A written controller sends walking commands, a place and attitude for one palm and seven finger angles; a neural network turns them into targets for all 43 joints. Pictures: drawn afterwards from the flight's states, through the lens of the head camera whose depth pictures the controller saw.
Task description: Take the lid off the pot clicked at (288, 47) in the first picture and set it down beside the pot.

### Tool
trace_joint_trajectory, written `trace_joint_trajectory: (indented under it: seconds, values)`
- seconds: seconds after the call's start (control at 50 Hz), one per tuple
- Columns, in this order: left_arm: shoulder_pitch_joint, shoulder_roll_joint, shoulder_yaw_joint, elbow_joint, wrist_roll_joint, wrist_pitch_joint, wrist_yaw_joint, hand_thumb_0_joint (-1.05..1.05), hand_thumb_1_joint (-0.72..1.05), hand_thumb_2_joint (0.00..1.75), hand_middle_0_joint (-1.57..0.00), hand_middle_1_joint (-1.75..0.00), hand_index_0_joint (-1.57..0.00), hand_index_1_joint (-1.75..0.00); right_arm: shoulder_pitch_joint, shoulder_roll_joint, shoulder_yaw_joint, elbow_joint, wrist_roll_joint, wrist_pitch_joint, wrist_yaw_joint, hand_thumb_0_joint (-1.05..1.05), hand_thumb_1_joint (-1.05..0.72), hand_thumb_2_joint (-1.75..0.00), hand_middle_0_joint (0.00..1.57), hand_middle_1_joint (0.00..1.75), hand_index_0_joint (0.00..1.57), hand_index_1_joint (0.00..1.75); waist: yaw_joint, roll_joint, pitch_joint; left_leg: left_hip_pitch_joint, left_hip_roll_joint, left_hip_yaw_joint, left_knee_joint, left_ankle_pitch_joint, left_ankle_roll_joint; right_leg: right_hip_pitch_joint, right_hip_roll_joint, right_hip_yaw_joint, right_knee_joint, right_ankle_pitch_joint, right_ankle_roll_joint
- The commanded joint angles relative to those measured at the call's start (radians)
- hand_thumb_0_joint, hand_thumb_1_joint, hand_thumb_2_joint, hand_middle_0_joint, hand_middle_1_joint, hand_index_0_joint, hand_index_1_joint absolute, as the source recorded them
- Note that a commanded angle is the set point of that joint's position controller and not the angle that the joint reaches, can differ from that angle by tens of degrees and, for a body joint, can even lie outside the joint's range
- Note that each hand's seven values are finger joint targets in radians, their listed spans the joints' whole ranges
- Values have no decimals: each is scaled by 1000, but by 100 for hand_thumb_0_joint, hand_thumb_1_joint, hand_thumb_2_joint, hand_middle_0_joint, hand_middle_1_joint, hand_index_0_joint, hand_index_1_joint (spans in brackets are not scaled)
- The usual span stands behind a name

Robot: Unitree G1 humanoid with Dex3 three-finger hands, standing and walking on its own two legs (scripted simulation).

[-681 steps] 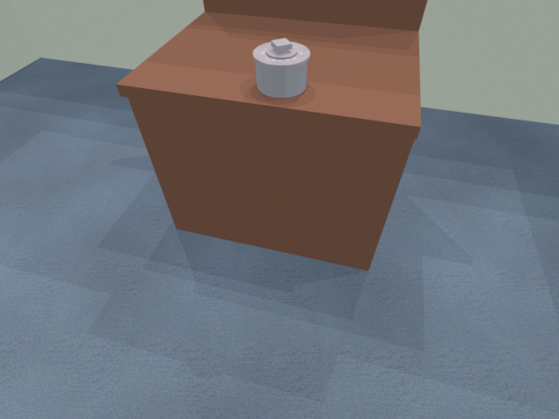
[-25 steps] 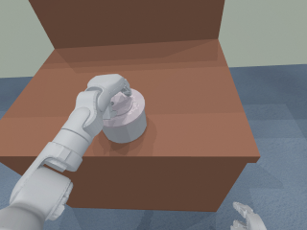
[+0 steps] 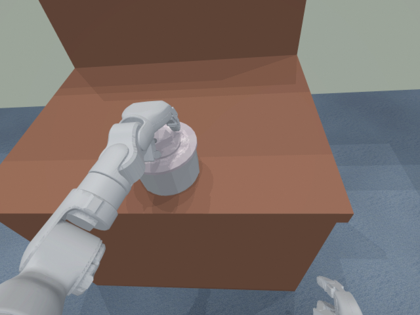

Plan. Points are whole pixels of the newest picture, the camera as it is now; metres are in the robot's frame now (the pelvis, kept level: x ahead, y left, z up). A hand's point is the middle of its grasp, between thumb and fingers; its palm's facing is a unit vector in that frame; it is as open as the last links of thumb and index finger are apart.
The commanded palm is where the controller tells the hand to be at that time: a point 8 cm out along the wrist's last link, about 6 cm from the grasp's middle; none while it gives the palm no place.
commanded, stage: close the fingers and squeeze the knob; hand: left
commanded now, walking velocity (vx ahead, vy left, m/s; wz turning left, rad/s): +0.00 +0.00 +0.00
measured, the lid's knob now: (158, 137) +0.46 +0.12 +0.10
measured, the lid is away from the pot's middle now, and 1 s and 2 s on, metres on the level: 0.00 0.00 0.01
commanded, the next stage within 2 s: lift the lid straight up in 1.28 s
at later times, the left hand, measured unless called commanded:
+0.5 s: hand (159, 139) +0.43 +0.11 +0.12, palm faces -0.29 -0.04 -0.96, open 8.1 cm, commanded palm +0.41 +0.12 +0.18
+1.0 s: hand (158, 140) +0.43 +0.11 +0.12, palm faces -0.30 -0.05 -0.95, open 6.7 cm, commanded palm +0.41 +0.12 +0.18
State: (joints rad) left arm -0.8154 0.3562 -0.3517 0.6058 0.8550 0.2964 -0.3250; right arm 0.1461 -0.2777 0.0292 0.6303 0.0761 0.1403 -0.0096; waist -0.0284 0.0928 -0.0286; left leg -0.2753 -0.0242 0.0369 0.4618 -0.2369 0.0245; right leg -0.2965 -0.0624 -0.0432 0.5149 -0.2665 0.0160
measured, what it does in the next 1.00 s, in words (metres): stands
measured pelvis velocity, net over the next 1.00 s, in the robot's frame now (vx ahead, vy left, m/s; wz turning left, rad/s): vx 0.00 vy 0.00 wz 0.00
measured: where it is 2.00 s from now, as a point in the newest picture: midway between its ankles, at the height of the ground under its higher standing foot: outside the picture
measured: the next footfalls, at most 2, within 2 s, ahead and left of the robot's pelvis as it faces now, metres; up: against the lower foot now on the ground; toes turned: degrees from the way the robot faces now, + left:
none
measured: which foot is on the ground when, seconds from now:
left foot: down 0.00-1.00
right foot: down 0.00-1.00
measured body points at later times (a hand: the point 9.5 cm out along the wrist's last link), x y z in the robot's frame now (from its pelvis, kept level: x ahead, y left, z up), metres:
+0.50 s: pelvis +0.01 +0.00 +0.00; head +0.03 -0.05 +0.45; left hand +0.44 +0.11 +0.17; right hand +0.16 -0.24 -0.13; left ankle +0.00 +0.11 -0.74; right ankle +0.00 -0.13 -0.74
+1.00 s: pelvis +0.00 +0.00 +0.00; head +0.02 -0.04 +0.45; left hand +0.44 +0.11 +0.17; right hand +0.17 -0.24 -0.12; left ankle +0.00 +0.11 -0.74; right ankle +0.00 -0.13 -0.74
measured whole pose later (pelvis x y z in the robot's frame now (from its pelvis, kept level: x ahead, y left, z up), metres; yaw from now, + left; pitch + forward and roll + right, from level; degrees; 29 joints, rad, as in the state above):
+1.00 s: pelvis +0.00 +0.00 +0.00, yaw +0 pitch +3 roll +1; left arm -0.81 0.33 -0.36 0.58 0.86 0.32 -0.32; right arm 0.13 -0.27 0.03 0.63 0.08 0.15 -0.01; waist -0.02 0.09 -0.03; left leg -0.28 -0.02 0.03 0.46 -0.24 0.03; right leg -0.29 -0.06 -0.05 0.51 -0.27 0.02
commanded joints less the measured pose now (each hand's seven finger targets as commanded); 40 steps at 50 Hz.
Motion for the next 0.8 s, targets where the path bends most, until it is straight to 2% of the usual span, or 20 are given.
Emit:
trace_joint_trajectory:
  seconds: [0.0,0.02,0.06,0.08,0.1,0.18,0.2,0.28,0.3,0.34,0.4,0.44,0.46,0.5,0.54,0.58,0.64,0.7,0.76,0.78]
  values:
    - [-434,192,115,-134,24,-5,34,0,-10,119,-66,-57,-66,-57,-99,-96,-28,-143,4,-44,-5,0,-90,-90,20,30,20,30,-4,-150,-321,125,-19,-28,-40,206,39,116,51,-9,-45,300,-45]
    - [-453,148,76,-138,19,-2,30,0,-9,119,-66,-60,-66,-60,-94,-94,-29,-137,6,-42,-4,0,-90,-90,20,30,20,30,-13,-157,-308,126,-17,-26,-43,202,39,102,51,-13,-52,299,-43]
    - [-473,179,109,-154,15,-5,34,0,-7,118,-65,-64,-65,-64,-89,-102,-36,-135,3,-42,-4,0,-90,-90,20,30,20,30,-11,-149,-309,126,-16,-31,-41,199,40,103,50,-10,-56,291,-48]
    - [-473,208,127,-164,21,-6,37,0,-6,117,-65,-66,-65,-66,-89,-101,-33,-139,2,-44,-3,0,-90,-90,20,30,20,30,-4,-144,-347,133,-17,-31,-46,199,40,128,51,-7,-48,293,-45]
    - [-455,177,104,-145,19,-5,35,0,-4,117,-65,-68,-65,-68,-94,-97,-31,-141,4,-47,-4,0,-90,-90,20,30,20,30,-5,-140,-334,131,-21,-29,-41,204,41,122,51,-7,-48,303,-46]
    - [-442,174,102,-173,18,-8,35,0,0,114,-65,-74,-65,-74,-93,-98,-34,-142,3,-46,1,0,-90,-90,20,30,20,30,-6,-151,-352,141,-15,-31,-41,233,40,130,52,-9,-46,326,-45]
    - [-437,165,98,-144,17,-2,35,0,1,114,-65,-76,-65,-76,-88,-97,-34,-138,4,-46,1,0,-90,-90,20,30,20,30,-7,-154,-320,128,-16,-29,-43,216,40,118,53,-13,-51,315,-44]
    - [-441,190,120,-195,17,-3,38,0,6,111,-66,-81,-66,-81,-91,-98,-37,-145,1,-51,4,0,-90,-90,20,30,20,30,0,-153,-365,149,-17,-31,-35,264,45,147,52,-5,-45,362,-45]
    - [-412,218,148,-162,20,-1,41,0,8,110,-67,-82,-67,-82,-89,-102,-34,-139,3,-50,3,0,-90,-90,20,30,20,30,4,-164,-343,133,-15,-30,-36,261,42,146,53,-10,-42,362,-45]
    - [-436,151,82,-163,25,5,39,0,10,108,-67,-85,-67,-85,-94,-96,-31,-137,7,-45,5,0,-90,-90,20,30,20,30,-7,-155,-323,136,-15,-32,-38,259,40,116,54,-16,-44,350,-45]
    - [-445,213,138,-211,30,5,46,0,14,105,-68,-87,-68,-87,-99,-100,-34,-143,3,-48,6,0,-90,-90,20,30,20,30,5,-132,-365,151,-16,-30,-31,282,41,145,52,-7,-37,375,-47]
    - [-442,146,79,-226,30,11,43,0,17,103,-69,-89,-69,-89,-105,-90,-33,-146,6,-46,12,0,-90,-90,20,30,20,30,-2,-135,-370,165,-13,-36,-29,308,39,132,53,-12,-35,383,-47]
    - [-437,142,84,-226,21,10,42,0,18,102,-70,-90,-70,-90,-109,-95,-37,-147,3,-44,13,0,-90,-90,20,30,20,30,-5,-152,-359,156,-13,-35,-23,308,42,130,52,-13,-40,386,-49]
    - [-428,203,132,-168,25,20,48,0,21,100,-71,-92,-71,-92,-100,-99,-29,-135,5,-42,7,0,-90,-90,20,30,20,30,3,-165,-340,133,-14,-29,-35,262,39,137,55,-13,-41,360,-45]
    - [-468,167,92,-173,28,23,44,0,24,97,-72,-93,-72,-93,-106,-95,-26,-133,7,-41,2,0,-90,-90,20,30,20,30,-6,-162,-328,128,-17,-30,-39,247,38,123,53,-13,-43,350,-45]
    - [-455,201,123,-197,34,17,46,0,26,94,-73,-94,-73,-94,-108,-95,-29,-142,2,-45,3,0,-90,-90,20,30,20,30,4,-151,-373,145,-16,-31,-32,270,40,148,52,-8,-38,365,-46]
    - [-446,184,109,-201,38,15,43,0,31,90,-75,-96,-75,-96,-115,-92,-26,-145,6,-44,4,0,-90,-90,20,30,20,30,2,-156,-362,143,-15,-33,-28,294,38,146,51,-10,-34,387,-47]
    - [-415,200,129,-185,34,15,45,0,28,97,-72,-92,-77,-95,-113,-92,-27,-145,5,-43,7,0,-90,-90,20,30,20,30,6,-157,-351,143,-14,-31,-23,301,39,144,53,-10,-36,388,-47]
    - [-449,153,89,-230,28,14,42,0,29,100,-71,-91,-79,-95,-123,-92,-30,-150,4,-37,10,0,-90,-90,20,30,20,30,-2,-147,-348,144,-13,-33,-27,284,38,129,50,-13,-42,369,-50]
    - [-455,184,110,-244,36,14,45,0,30,101,-71,-90,-80,-96,-120,-91,-29,-151,4,-39,10,0,-90,-90,20,30,20,30,5,-137,-375,158,-13,-36,-28,302,38,143,53,-11,-34,377,-49]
